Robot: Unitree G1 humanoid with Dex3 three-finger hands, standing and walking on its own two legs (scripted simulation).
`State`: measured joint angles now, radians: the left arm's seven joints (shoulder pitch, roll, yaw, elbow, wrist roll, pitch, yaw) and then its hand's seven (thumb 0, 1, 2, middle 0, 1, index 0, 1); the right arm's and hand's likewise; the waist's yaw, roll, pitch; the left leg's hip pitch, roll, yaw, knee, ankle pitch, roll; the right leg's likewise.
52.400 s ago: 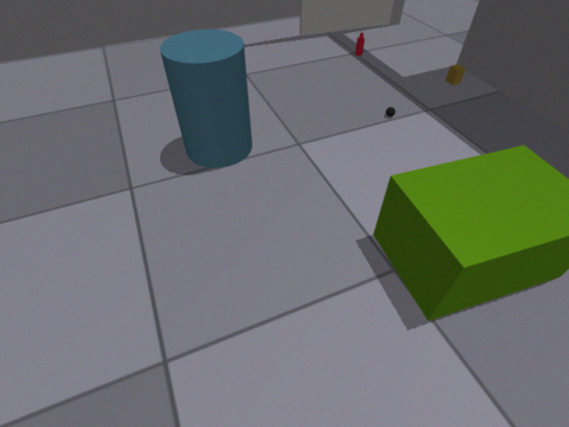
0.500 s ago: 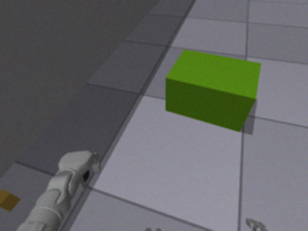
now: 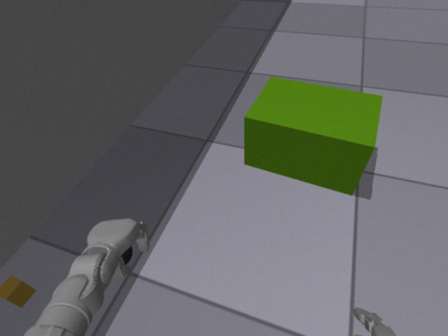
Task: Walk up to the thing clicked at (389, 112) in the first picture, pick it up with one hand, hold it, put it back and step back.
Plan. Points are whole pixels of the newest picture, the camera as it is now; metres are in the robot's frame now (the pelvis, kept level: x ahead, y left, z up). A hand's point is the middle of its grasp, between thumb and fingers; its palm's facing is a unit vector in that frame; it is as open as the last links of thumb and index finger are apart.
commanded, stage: hold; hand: left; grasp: from above
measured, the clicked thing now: (117, 252) +0.31 +0.24 -0.05
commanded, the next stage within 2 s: crouch in 0.48 s
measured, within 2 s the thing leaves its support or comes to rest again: neither
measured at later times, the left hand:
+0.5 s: hand (123, 257) +0.29 +0.22 -0.03, palm faces -0.43 -0.06 -0.90, open 7.3 cm
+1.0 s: hand (132, 274) +0.29 +0.23 -0.12, palm faces -0.46 -0.01 -0.89, open 7.2 cm
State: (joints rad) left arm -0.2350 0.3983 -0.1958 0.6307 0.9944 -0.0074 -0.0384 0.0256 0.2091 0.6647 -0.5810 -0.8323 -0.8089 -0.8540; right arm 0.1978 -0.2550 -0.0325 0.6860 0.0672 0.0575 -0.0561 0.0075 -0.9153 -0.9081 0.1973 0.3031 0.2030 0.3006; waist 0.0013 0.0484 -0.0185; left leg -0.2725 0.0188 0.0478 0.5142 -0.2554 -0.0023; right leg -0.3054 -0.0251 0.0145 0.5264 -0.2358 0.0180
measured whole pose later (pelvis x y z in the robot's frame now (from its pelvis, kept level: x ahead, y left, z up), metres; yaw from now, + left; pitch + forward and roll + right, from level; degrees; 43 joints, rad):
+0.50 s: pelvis +0.00 +0.00 +0.00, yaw +0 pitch +1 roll +0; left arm -0.24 0.39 -0.20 0.65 1.00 -0.01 -0.02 0.03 0.19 0.70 -0.58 -0.84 -0.80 -0.87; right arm 0.20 -0.25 -0.03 0.69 0.07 0.06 -0.06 0.01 -0.92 -0.91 0.20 0.30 0.20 0.30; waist 0.00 0.05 -0.01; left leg -0.26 0.02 0.05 0.49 -0.24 0.00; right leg -0.29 -0.02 0.01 0.51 -0.23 0.02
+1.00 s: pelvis -0.01 +0.00 -0.03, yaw +1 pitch +9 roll +0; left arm -0.37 0.37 -0.18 0.96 1.11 -0.07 0.22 0.01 0.20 0.68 -0.58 -0.82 -0.82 -0.85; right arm 0.21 -0.26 -0.05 0.71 0.02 0.05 -0.02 0.00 -0.90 -0.90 0.20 0.30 0.20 0.30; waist -0.04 0.00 -0.06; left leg -0.58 0.02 0.02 0.76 -0.34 -0.01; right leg -0.60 -0.03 -0.01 0.76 -0.32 0.01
